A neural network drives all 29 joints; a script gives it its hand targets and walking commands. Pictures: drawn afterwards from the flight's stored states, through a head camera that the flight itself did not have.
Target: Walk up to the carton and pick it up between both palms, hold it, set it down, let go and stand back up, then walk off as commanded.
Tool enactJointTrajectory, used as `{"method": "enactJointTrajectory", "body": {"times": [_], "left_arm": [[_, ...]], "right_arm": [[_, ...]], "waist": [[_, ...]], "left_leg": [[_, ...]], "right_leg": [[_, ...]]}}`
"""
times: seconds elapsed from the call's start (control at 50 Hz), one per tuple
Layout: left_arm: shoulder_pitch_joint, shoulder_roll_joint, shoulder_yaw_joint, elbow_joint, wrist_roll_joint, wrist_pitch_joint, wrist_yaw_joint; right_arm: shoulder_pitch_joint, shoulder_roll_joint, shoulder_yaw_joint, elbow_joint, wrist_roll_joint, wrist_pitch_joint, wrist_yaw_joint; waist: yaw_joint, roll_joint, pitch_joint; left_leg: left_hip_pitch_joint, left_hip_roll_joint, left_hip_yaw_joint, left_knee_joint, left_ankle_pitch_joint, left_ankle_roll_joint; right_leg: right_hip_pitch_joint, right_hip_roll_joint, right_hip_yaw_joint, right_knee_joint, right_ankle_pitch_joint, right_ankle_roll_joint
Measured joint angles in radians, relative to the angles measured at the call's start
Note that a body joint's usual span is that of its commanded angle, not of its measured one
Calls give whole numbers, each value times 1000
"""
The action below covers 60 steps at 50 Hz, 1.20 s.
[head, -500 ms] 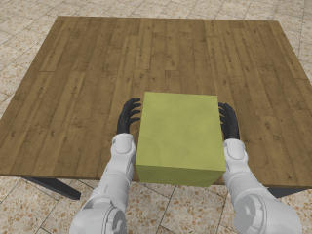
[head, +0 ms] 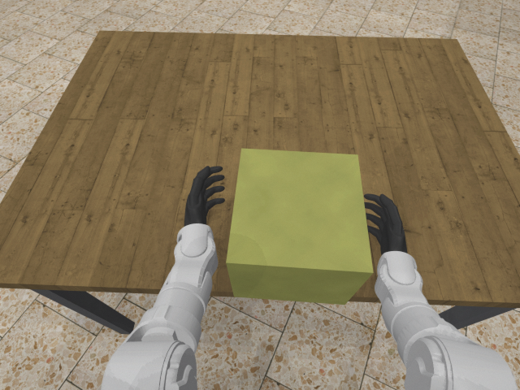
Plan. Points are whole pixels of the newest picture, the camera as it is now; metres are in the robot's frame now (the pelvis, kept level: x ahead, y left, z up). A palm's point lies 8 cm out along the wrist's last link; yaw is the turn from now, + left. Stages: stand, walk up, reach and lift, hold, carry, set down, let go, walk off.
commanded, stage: set down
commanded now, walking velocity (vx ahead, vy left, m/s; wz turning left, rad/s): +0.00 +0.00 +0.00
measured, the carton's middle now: (294, 227) +0.39 -0.02 -0.01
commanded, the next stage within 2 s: none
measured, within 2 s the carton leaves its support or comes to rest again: neither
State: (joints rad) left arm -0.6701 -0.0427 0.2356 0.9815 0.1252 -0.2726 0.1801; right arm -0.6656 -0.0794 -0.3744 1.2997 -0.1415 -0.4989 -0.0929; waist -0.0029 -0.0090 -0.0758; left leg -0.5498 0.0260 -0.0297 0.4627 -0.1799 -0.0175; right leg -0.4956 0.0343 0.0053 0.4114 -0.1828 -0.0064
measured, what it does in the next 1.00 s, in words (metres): stands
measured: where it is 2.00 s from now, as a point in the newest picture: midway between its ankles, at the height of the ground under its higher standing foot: outside the picture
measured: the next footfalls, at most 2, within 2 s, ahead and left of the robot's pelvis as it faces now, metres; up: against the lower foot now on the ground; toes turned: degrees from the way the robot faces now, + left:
none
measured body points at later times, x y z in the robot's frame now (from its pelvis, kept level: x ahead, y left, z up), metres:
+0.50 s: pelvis -0.04 +0.00 +0.00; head +0.01 +0.02 +0.45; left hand +0.32 +0.16 +0.00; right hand +0.30 -0.22 -0.01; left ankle +0.01 +0.13 -0.74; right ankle -0.01 -0.11 -0.74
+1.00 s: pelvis -0.03 +0.00 +0.00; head -0.05 +0.01 +0.45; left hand +0.26 +0.16 +0.01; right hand +0.23 -0.23 +0.01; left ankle +0.01 +0.13 -0.74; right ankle -0.01 -0.11 -0.74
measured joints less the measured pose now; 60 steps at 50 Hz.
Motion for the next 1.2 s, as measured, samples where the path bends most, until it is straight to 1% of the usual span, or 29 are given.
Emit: {"method": "enactJointTrajectory", "body": {"times": [0.14, 0.22, 0.34, 0.42, 0.46, 0.52, 0.6, 0.7, 0.8, 0.88, 0.98, 1.06, 1.14, 1.2], "left_arm": [[81, 6, -33, 0, -36, -6, -11], [124, 17, -39, 0, -65, -22, -12], [166, 50, -95, -16, -141, -36, -15], [174, 67, -116, -26, -164, -36, -20], [197, 69, -118, -64, -165, -37, -26], [219, 75, -134, -81, -165, -32, -30], [295, 75, -163, -150, -166, -15, -34], [379, 75, -206, -229, -183, 18, -20], [478, 75, -239, -347, -188, 62, -14], [521, 77, -247, -367, -198, 107, -15], [594, 77, -261, -466, -200, 156, -13], [626, 80, -261, -507, -200, 211, -10], [686, 80, -262, -595, -200, 255, -13], [724, 82, -262, -636, -200, 279, -16]], "right_arm": [[118, -41, 79, -125, 88, -2, 19], [155, -70, 128, -174, 151, 23, 37], [205, -87, 166, -253, 195, 82, 60], [228, -88, 188, -280, 201, 127, 68], [257, -88, 194, -317, 201, 131, 69], [289, -88, 194, -341, 201, 144, 72], [372, -88, 201, -427, 205, 154, 82], [454, -88, 202, -529, 205, 191, 95], [541, -86, 224, -629, 212, 228, 106], [597, -86, 230, -686, 212, 266, 107], [670, -86, 247, -752, 218, 304, 108], [721, -86, 251, -811, 219, 338, 108], [790, -86, 252, -906, 219, 362, 108], [833, -85, 254, -959, 219, 384, 108]], "waist": [[0, 0, -5], [0, 0, -6], [0, 1, -18], [0, 1, -26], [0, 1, -31], [0, 1, -35], [0, 1, -35], [0, 1, -35], [0, 1, -36], [0, 1, -36], [0, 1, -34], [0, 1, -33], [0, 1, -29], [0, 1, -26]], "left_leg": [[0, 1, 0, 0, 14, 0], [0, 2, 0, 0, 25, 0], [0, 2, 0, 0, 40, 0], [0, 2, 0, 0, 48, 0], [1, 2, 0, 0, 51, 0], [3, 2, 0, 0, 55, 0], [19, 2, 0, 0, 54, 0], [38, 2, 0, 0, 52, 0], [87, 2, 0, 0, 41, 0], [139, 2, 0, 0, 28, 0], [194, 2, 0, 0, 13, 0], [219, 2, 0, 0, 6, 0], [238, 2, 0, 0, 0, 0], [252, 2, 0, 0, -5, 0]], "right_leg": [[0, 1, 0, 0, 14, 0], [0, 2, 0, 0, 25, 0], [-1, 3, 0, 0, 41, 0], [-1, 3, 0, 0, 49, 0], [0, 3, 0, 0, 52, 0], [2, 3, 0, 0, 56, 0], [18, 3, 0, 0, 55, 0], [37, 3, 0, 0, 54, 0], [87, 3, 0, 0, 42, 0], [138, 3, 0, 0, 29, 0], [193, 2, 0, 0, 14, 0], [218, 2, 0, 0, 7, 0], [237, 2, 0, 0, 1, 0], [251, 2, 0, 0, -3, 0]]}}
